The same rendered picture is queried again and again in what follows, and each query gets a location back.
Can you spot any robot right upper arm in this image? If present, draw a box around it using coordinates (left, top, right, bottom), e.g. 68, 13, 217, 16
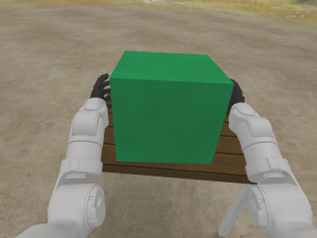
248, 183, 317, 238

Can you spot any robot left forearm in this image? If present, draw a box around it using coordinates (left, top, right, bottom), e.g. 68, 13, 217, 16
48, 97, 109, 221

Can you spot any right robot hand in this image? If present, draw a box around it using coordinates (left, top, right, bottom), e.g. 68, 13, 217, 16
226, 78, 245, 117

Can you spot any robot left upper arm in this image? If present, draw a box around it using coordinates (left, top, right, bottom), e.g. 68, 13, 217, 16
16, 183, 106, 238

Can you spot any carton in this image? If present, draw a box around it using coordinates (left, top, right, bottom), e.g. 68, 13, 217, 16
109, 51, 235, 165

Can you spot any left robot hand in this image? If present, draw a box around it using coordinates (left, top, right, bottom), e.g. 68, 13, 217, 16
90, 73, 112, 109

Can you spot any table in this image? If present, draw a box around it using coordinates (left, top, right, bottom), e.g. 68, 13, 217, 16
101, 92, 258, 237

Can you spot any robot right forearm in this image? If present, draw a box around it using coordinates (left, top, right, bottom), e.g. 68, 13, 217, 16
228, 102, 313, 223

